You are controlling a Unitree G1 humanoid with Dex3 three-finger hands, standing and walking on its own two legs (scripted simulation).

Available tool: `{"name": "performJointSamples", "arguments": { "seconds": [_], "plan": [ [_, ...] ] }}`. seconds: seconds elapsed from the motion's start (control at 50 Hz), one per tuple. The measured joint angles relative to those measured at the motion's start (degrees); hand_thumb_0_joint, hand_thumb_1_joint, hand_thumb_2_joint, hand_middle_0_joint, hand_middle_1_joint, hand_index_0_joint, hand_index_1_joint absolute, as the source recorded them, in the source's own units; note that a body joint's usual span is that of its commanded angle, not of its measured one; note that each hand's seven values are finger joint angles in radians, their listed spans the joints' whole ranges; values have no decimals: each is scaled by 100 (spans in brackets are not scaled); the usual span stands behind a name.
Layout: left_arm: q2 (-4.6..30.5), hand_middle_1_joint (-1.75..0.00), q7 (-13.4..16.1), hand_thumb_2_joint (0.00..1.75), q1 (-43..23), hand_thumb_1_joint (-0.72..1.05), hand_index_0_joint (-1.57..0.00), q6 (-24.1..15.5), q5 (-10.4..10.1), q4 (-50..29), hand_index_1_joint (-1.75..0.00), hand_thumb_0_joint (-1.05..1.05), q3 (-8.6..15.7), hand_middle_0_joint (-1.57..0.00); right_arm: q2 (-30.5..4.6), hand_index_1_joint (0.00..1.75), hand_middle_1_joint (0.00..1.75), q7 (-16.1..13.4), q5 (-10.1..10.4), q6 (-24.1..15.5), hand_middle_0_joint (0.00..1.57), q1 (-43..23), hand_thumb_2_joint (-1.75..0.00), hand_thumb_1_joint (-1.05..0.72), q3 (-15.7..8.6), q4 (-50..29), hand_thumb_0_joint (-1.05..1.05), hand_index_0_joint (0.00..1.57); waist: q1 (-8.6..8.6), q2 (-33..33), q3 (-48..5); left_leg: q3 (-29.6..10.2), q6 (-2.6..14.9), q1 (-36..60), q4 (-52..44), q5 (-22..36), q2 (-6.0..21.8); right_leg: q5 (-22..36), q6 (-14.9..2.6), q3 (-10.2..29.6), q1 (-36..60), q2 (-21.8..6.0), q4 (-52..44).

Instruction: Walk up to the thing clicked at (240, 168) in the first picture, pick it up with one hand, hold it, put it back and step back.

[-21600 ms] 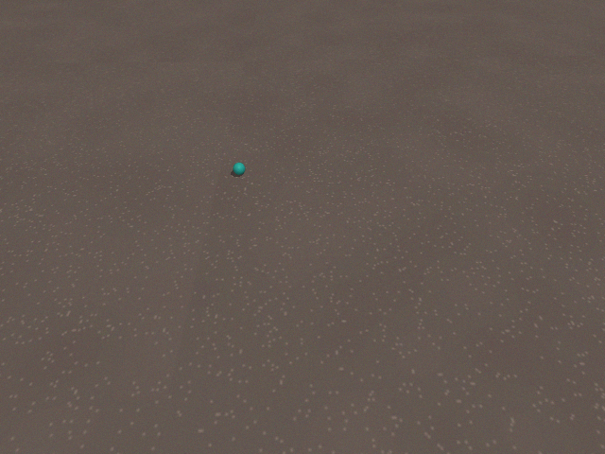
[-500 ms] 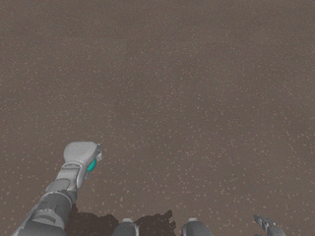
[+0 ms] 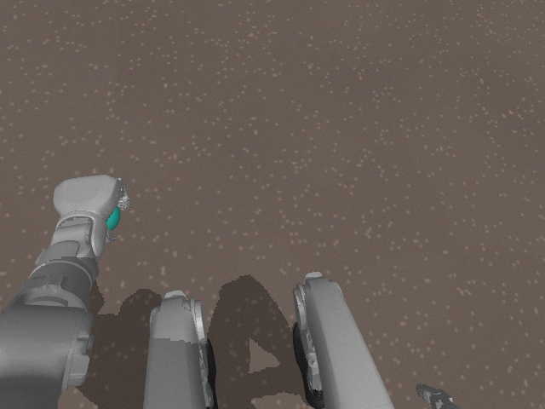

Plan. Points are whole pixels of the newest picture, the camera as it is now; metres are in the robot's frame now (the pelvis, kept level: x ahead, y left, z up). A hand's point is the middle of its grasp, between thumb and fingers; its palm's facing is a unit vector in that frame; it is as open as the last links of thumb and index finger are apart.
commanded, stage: crouch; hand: left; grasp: from above
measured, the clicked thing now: (99, 215) +0.45 +0.25 -0.17
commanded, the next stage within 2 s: lower in 1.02 s
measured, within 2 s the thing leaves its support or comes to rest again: neither
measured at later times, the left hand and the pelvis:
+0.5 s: hand (118, 218) +0.47 +0.24 -0.26, palm faces -0.45 -0.03 -0.89, open 7.4 cm; pelvis +0.00 -0.01 -0.10, yaw -2 degrees
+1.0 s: hand (126, 220) +0.48 +0.25 -0.32, palm faces -0.44 -0.03 -0.90, open 7.4 cm; pelvis -0.01 -0.01 -0.16, yaw -4 degrees
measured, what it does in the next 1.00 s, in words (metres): lowers itself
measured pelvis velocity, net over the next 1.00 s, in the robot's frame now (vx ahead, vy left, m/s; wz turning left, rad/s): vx -0.01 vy -0.01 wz -0.08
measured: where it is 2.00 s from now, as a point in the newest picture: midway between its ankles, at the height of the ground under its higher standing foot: (260, 387)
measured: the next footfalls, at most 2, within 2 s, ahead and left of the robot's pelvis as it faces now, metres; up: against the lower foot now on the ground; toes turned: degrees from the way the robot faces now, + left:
none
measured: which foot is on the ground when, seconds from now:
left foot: down 0.00-1.00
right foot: down 0.00-1.00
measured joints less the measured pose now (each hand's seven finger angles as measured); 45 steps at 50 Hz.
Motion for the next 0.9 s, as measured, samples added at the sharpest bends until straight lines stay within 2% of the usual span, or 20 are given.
{"name": "performJointSamples", "arguments": {
  "seconds": [0.12, 0.2, 0.3, 0.46, 0.6, 0.8, 0.9],
  "plan": [
    [209, -52, 182, 36, -219, 24, -94, -246, 267, 95, -54, -2, 189, -70, -42, 30, 30, 114, -100, -140, 20, -164, -89, -90, 119, 15, 1, 20, -108, -110, 46, -131, -52, -736, 686, -127, -33, -160, 2, -67, -688, 10, 677],
    [363, -52, 334, 37, -404, 24, -94, -237, 398, 236, -54, -2, 315, -70, -95, 30, 30, 208, -183, -202, 20, -284, -89, -90, 131, -9, 1, 20, -174, -163, 116, -205, -92, -1075, 1045, -206, -52, -259, -11, -105, -1006, 16, 1035],
    [525, -51, 348, 38, -568, 23, -94, -166, 389, 318, -55, -2, 438, -71, -172, 30, 30, 331, -259, -251, 20, -395, -89, -91, 115, -45, 1, 20, -199, -178, 231, -271, -121, -1365, 1384, -293, -48, -343, -8, -133, -1289, 46, 1364],
    [760, -51, 151, 40, -737, 23, -93, -275, 317, 334, -56, -2, 533, -70, -209, 30, 30, 518, -324, -198, 20, -416, -89, -91, 103, -21, 1, 20, -194, -215, 404, -366, -152, -1654, 1855, -423, -12, -435, -1, -172, -1577, 121, 1795],
    [886, -52, 68, 38, -807, 24, -93, -438, 399, 447, -56, -2, 579, -70, -222, 30, 30, 626, -345, -126, 20, -333, -90, -91, 137, 7, 1, 20, -228, -249, 539, -419, -163, -1936, 2210, -430, -16, -432, 7, -180, -1853, 159, 2131],
    [1099, -53, 264, 36, -1060, 26, -92, -587, 604, 843, -55, -2, 679, -69, -231, 30, 30, 665, -411, -107, 20, -307, -90, -91, 271, 77, 1, 20, -339, -290, 660, -493, -157, -2364, 2688, -356, -41, -354, 37, -190, -2255, 209, 2573],
    [1206, -53, 336, 35, -1208, 26, -92, -555, 613, 1085, -56, -2, 675, -69, -228, 30, 30, 662, -439, -128, 20, -344, -90, -91, 380, 78, 1, 20, -396, -296, 694, -527, -139, -2502, 2867, -337, -51, -330, 66, -199, -2371, 231, 2724]
  ]
}}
